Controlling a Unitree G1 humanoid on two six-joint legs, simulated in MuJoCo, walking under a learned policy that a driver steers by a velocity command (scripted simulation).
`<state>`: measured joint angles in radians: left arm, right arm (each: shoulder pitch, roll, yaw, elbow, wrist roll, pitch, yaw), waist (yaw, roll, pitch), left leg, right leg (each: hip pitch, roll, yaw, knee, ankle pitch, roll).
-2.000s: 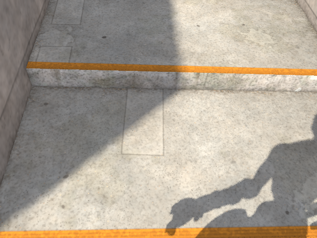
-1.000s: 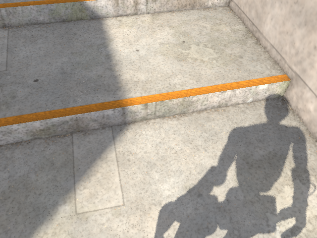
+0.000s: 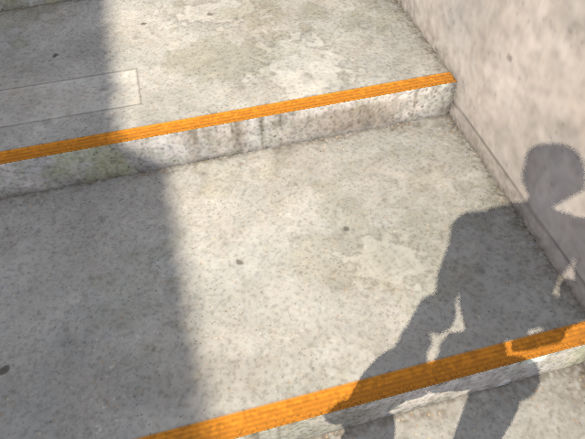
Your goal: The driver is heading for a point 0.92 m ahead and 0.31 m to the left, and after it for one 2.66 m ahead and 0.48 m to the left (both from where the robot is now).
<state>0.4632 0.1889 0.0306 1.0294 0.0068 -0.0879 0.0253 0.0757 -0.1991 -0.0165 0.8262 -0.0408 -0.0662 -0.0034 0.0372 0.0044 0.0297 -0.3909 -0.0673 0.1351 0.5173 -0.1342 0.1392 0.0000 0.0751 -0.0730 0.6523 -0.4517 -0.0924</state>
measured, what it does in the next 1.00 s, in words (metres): climbs, turning left: right foot, then left foot 0.12 m higher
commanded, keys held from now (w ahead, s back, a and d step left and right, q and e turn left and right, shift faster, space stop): w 0.42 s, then w+q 0.06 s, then q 0.52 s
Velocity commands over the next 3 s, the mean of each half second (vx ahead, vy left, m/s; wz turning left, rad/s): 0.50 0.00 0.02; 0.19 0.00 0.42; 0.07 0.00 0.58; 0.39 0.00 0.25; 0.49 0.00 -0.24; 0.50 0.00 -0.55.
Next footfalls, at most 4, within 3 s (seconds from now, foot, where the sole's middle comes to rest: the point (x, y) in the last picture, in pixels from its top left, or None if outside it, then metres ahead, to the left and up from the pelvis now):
0.46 right None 0.39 -0.09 -0.76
0.98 left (270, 381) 0.55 0.11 -0.64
1.72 right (325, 306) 0.74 -0.01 -0.64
2.20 left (184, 247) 0.90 0.35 -0.64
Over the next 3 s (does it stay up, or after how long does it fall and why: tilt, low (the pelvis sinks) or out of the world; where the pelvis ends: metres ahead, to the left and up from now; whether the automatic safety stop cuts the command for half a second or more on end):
stays up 1.28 0.35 0.21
